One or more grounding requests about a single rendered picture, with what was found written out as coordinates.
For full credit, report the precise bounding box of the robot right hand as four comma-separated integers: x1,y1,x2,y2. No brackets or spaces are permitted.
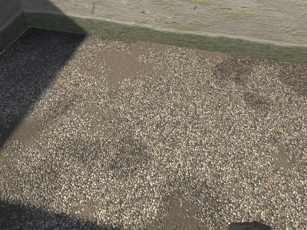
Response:
228,220,271,230

